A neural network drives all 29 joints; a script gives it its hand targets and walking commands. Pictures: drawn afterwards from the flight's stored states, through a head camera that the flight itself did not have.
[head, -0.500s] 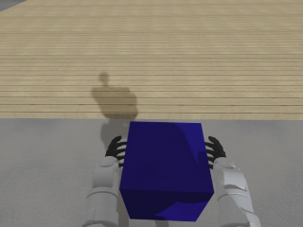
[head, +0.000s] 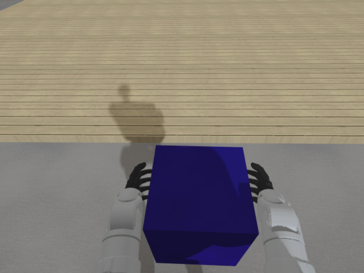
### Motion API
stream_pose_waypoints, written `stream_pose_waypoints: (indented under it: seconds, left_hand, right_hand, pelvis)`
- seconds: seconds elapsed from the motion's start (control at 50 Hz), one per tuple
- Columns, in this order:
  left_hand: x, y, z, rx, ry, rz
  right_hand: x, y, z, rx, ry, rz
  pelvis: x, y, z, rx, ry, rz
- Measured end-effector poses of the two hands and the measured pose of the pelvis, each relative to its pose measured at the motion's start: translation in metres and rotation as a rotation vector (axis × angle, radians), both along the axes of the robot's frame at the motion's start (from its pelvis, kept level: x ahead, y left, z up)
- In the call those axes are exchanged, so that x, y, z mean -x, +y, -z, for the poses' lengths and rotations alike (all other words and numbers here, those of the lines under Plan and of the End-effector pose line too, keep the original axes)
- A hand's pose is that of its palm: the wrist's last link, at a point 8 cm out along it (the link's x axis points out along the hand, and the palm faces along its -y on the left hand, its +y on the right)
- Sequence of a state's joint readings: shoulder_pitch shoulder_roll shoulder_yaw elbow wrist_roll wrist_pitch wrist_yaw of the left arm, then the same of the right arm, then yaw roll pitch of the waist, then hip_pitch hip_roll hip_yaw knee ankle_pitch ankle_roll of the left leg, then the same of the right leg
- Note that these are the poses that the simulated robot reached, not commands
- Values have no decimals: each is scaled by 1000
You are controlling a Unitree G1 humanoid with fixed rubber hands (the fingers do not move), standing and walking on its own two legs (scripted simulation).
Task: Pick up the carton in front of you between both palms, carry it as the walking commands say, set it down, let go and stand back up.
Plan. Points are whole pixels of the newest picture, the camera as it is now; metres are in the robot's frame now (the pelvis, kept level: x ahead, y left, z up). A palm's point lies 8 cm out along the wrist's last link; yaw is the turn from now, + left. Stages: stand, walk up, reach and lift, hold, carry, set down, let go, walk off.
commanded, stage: reach and lift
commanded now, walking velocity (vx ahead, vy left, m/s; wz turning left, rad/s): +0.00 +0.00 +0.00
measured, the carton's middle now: (197, 208) +0.30 +0.00 -0.04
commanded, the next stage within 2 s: hold in 0.28 s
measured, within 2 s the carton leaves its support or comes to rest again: neither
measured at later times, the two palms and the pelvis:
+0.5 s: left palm (132, 193) +0.28 +0.15 +0.05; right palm (269, 195) +0.28 -0.15 +0.05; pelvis +0.00 +0.00 +0.00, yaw +0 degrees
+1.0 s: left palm (131, 192) +0.28 +0.15 +0.05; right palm (269, 195) +0.29 -0.15 +0.05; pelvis -0.01 +0.00 +0.00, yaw +0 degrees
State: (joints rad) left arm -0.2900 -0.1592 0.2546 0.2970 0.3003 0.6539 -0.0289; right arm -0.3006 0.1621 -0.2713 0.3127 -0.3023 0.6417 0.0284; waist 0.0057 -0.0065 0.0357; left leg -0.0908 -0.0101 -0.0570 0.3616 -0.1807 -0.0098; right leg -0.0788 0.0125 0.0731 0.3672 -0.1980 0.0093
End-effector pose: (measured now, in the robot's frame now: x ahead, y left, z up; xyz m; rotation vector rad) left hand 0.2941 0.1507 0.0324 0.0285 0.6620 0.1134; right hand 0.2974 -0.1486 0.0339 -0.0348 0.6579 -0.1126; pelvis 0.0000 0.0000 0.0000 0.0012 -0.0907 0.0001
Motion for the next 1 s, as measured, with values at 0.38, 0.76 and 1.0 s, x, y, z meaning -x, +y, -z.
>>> stream_pose_waypoints:
  seconds: [0.38, 0.76, 1.0]
  left_hand:
    - [6, -1, -14, -6, -23, 1]
    - [14, -2, -20, 14, -16, -9]
    - [10, -2, -21, 10, -15, -3]
  right_hand:
    - [6, -1, -14, 2, -23, -3]
    - [15, -2, -20, -19, -16, 17]
    - [12, -2, -20, -15, -16, 16]
  pelvis:
    - [-3, -1, -2, 0, -23, -3]
    - [11, -1, 1, 0, -56, -2]
    - [7, 0, 0, 0, -54, -1]
